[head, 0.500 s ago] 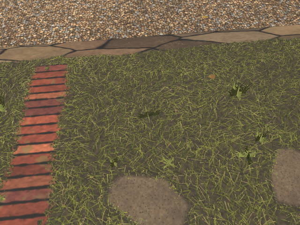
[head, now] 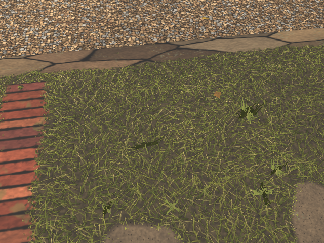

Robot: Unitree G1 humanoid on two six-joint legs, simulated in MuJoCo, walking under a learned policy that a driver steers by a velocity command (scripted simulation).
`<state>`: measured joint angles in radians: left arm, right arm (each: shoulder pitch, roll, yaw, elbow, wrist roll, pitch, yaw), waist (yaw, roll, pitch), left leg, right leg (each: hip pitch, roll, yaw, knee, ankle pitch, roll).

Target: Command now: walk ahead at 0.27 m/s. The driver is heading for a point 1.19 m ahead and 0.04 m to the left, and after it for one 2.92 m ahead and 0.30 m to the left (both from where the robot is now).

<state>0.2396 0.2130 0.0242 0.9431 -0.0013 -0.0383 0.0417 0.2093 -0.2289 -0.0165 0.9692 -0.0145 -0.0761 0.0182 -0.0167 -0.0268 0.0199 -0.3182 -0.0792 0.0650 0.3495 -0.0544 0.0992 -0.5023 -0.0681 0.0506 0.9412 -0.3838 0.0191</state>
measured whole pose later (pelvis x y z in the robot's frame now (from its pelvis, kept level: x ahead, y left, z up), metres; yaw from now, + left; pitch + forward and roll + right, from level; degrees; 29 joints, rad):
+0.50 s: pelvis +0.13 -0.04 +0.02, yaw +1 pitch +3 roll +1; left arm 0.49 0.17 0.04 1.05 0.01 -0.10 0.01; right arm 0.09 -0.27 -0.06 0.91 0.01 -0.07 0.01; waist 0.07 0.04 -0.04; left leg -0.70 0.08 -0.03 0.77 0.03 0.03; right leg -0.04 -0.01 -0.03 0.19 -0.21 -0.03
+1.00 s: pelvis +0.26 +0.01 -0.01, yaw +0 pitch +0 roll +2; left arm 0.22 0.19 0.04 0.98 0.02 0.00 0.06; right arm 0.14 -0.20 -0.02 1.00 -0.01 -0.03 -0.01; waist 0.01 -0.03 0.01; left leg -0.33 -0.05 0.08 0.46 -0.14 0.05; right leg -0.31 -0.07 0.03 0.57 -0.27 0.02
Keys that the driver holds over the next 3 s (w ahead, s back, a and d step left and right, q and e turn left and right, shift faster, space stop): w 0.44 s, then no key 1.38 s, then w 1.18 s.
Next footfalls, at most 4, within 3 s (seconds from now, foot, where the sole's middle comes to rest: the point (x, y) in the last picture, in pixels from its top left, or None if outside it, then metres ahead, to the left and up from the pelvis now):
0.22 right None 0.09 -0.14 -0.77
0.68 left None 0.37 0.10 -0.77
0.98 right None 0.33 -0.13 -0.77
2.58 left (144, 185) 0.75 0.10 -0.77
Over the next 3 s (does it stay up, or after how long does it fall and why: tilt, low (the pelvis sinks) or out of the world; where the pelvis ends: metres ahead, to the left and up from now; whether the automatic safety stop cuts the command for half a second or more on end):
stays up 0.81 0.00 0.00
